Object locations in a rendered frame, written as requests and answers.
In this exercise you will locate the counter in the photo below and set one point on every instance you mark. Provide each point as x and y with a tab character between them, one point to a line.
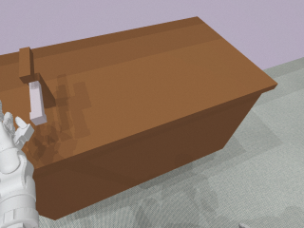
126	107

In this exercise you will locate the robot left forearm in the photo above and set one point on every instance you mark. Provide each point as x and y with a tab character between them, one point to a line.
17	191

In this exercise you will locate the robot left hand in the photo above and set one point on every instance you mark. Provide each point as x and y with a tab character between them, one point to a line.
9	136

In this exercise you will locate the tap lever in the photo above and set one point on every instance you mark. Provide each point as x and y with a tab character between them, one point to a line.
37	114

